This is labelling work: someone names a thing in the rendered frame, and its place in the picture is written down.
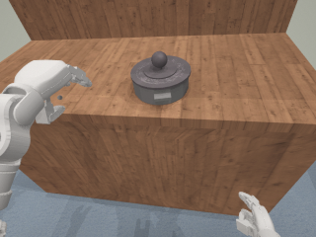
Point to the right robot hand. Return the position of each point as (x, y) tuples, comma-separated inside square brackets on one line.
[(250, 223)]

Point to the left robot forearm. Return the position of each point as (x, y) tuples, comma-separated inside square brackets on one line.
[(19, 106)]

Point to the knob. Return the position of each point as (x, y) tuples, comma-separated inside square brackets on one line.
[(159, 59)]

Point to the table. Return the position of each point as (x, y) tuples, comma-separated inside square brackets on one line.
[(246, 124)]

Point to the left robot hand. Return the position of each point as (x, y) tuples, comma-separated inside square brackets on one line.
[(48, 76)]

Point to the pot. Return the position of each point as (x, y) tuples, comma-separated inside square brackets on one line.
[(161, 97)]

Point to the lid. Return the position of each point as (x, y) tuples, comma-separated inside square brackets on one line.
[(145, 75)]

